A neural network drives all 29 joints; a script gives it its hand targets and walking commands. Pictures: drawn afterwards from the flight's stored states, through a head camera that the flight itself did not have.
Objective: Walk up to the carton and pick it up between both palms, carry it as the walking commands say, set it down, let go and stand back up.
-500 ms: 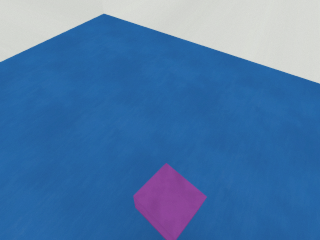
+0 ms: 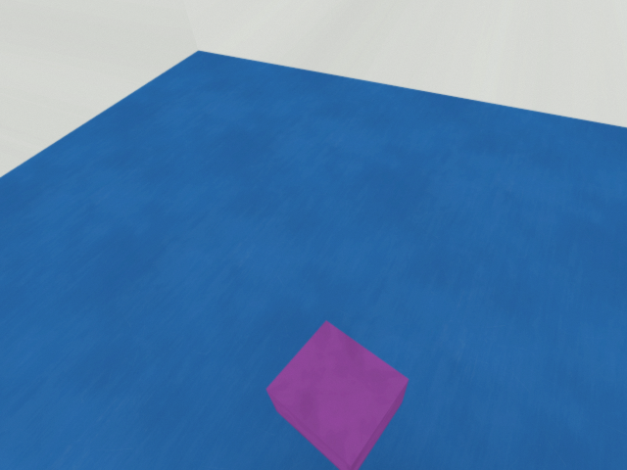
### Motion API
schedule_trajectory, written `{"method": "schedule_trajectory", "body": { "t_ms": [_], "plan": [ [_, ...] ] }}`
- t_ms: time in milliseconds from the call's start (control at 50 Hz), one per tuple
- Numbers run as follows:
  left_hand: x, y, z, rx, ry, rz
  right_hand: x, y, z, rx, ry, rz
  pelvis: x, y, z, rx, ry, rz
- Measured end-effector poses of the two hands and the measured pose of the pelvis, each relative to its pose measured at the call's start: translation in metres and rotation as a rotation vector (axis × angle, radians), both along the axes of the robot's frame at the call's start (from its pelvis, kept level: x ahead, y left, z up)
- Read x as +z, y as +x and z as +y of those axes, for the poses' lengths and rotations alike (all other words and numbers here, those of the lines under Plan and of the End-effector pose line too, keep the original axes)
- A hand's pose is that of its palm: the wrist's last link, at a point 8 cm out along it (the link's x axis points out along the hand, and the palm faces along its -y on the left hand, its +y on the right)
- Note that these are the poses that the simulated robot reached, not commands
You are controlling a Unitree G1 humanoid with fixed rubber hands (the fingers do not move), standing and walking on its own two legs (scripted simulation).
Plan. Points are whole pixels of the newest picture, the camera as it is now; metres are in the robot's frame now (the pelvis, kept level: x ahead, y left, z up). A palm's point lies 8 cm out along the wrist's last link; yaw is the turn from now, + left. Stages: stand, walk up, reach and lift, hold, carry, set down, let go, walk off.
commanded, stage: walk up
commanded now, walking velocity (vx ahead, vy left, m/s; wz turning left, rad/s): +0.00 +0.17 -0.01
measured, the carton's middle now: (338, 396) +0.45 +0.02 -0.68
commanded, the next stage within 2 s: none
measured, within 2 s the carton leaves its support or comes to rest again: neither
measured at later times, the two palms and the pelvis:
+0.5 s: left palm out of the picture +0.00 +0.29 -0.15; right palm out of the picture +0.05 -0.18 -0.14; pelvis -0.01 +0.06 +0.00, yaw +1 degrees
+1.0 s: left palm out of the picture +0.03 +0.36 -0.10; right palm out of the picture +0.02 -0.21 -0.15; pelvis -0.02 +0.07 -0.01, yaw -14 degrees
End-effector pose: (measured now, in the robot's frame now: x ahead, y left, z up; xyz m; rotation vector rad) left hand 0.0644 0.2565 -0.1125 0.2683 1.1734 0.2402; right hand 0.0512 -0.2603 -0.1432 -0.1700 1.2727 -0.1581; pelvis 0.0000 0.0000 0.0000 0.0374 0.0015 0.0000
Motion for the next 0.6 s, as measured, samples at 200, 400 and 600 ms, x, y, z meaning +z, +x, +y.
{"method": "schedule_trajectory", "body": {
  "t_ms": [200, 400, 600],
  "plan": [
    [-0.026, -0.074, 0.059, 0.073, -0.023, 0.153, 0.012, 0.036, 0.035, 0.072, -0.058, -0.126, -0.012, -0.012, 0.041, 0.01, -0.045, -0.003],
    [-0.04, -0.07, 0.047, 0.057, -0.136, 0.162, 0.021, 0.009, 0.079, 0.045, -0.051, -0.084, -0.003, -0.011, 0.057, 0.011, -0.036, -0.02],
    [-0.035, -0.057, 0.035, 0.038, -0.131, 0.143, 0.0, -0.021, 0.082, -0.025, -0.015, -0.007, -0.005, -0.009, 0.058, -0.013, -0.041, -0.019]
  ]
}}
